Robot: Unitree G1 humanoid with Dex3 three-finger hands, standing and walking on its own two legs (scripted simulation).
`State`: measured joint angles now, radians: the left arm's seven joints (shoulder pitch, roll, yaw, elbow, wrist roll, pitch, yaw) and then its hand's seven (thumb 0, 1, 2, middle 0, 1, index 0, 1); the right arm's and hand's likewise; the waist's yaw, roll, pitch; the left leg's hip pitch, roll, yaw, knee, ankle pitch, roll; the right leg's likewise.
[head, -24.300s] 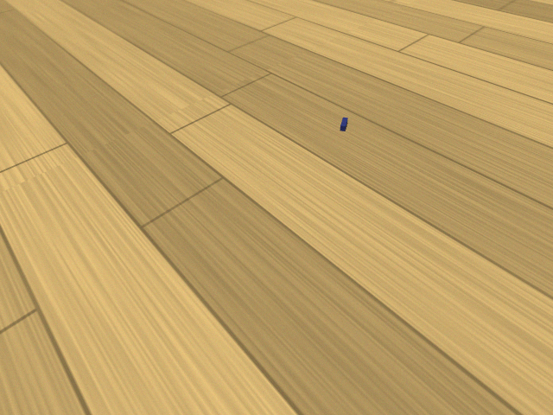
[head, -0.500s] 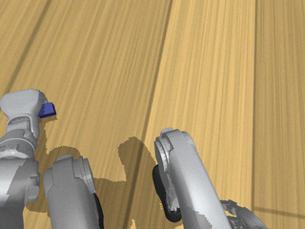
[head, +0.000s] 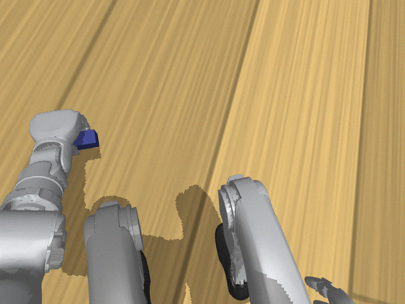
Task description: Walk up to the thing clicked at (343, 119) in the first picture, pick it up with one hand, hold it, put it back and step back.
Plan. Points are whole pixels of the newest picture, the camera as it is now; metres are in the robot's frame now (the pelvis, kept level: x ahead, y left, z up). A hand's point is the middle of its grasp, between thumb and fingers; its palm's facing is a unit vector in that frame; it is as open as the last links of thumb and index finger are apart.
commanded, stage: lift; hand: left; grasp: from above
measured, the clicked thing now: (74, 141) +0.48 +0.23 -0.19
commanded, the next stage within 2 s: hold in 1.56 s
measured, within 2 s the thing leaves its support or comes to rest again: neither
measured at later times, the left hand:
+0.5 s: hand (16, 156) +0.40 +0.25 -0.01, palm faces -0.43 -0.07 -0.90, open 6.3 cm
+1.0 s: hand out of the picture +0.35 +0.25 +0.20, palm faces -0.44 -0.10 -0.89, open 6.4 cm
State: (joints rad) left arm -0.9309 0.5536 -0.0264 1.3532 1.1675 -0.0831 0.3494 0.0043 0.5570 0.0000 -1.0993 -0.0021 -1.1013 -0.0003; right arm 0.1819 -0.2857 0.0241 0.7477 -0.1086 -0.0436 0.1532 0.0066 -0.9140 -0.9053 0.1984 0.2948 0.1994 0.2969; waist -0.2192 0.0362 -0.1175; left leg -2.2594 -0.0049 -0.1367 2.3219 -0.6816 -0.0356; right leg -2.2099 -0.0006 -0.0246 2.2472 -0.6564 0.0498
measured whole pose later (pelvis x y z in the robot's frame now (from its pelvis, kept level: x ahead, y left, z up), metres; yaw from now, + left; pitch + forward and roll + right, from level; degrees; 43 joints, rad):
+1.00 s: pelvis +0.02 +0.01 +0.28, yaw +4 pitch +20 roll -2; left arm -0.36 0.44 -0.19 0.74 0.98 0.02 0.09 0.00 0.51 0.08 -1.08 -0.06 -1.08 -0.06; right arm 0.20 -0.23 -0.02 0.70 0.04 0.04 -0.06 0.01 -0.92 -0.91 0.20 0.30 0.20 0.30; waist -0.08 0.04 -0.17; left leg -1.20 0.03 -0.04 1.40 -0.54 -0.01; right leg -1.18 -0.02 0.00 1.35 -0.51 0.04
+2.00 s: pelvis +0.09 +0.01 +0.40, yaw +3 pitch +6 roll +0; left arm -0.30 0.39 -0.22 0.76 1.00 -0.01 0.04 0.01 0.55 0.03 -1.08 -0.04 -1.09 -0.02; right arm 0.24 -0.25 -0.05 0.70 0.06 0.07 -0.04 0.01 -0.91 -0.90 0.20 0.30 0.20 0.30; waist -0.03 0.03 -0.08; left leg -0.45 0.03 0.03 0.69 -0.35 -0.01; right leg -0.46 -0.03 0.04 0.67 -0.32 0.04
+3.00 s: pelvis +0.06 +0.00 +0.41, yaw +3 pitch +0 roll +0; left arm -0.22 0.41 -0.24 0.58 0.97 -0.02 -0.06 0.00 0.55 0.00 -1.11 0.00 -1.11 0.00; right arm 0.17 -0.25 -0.02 0.68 0.07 0.07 -0.07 0.01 -0.92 -0.91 0.20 0.29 0.20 0.30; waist 0.01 0.05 -0.02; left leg -0.27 0.03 0.04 0.52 -0.24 -0.01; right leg -0.30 -0.03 0.04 0.53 -0.23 0.03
